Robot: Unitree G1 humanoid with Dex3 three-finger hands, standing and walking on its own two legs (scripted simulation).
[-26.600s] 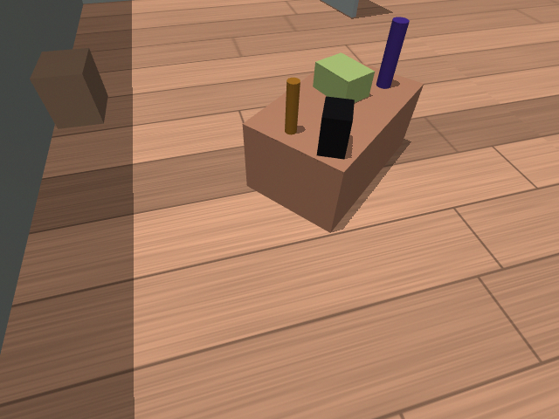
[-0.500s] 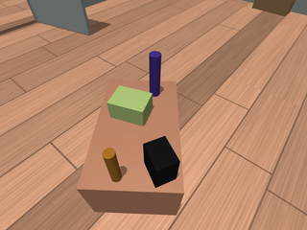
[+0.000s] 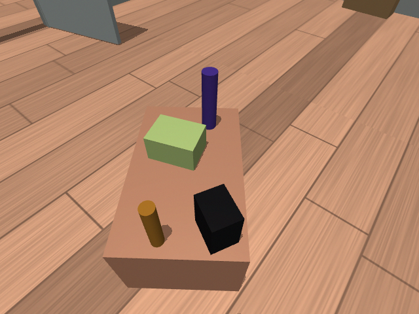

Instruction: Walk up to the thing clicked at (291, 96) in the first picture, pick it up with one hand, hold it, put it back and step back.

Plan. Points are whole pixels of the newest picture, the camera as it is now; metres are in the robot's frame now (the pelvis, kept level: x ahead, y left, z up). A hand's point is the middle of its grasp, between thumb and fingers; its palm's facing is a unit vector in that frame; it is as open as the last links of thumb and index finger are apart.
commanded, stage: stand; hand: left
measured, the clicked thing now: (152, 225) +0.42 +0.19 -0.29
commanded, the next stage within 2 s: step back in 0.88 s
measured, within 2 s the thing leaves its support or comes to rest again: neither
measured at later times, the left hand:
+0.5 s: hand out of the picture +0.08 +0.25 -0.16, palm faces -0.02 -0.94 -0.34, open 7.4 cm
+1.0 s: hand out of the picture +0.08 +0.27 -0.16, palm faces +0.00 -0.93 -0.37, open 7.4 cm
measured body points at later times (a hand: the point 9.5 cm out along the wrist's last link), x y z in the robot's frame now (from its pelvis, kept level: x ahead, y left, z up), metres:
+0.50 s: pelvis +0.01 +0.00 +0.00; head +0.02 +0.00 +0.45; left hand +0.08 +0.30 -0.13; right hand +0.08 -0.30 -0.14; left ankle -0.01 +0.14 -0.75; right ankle +0.00 -0.12 -0.75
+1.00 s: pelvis -0.01 +0.00 -0.01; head +0.03 +0.00 +0.44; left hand +0.08 +0.31 -0.13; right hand +0.08 -0.30 -0.14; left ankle -0.01 +0.14 -0.75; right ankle +0.00 -0.12 -0.75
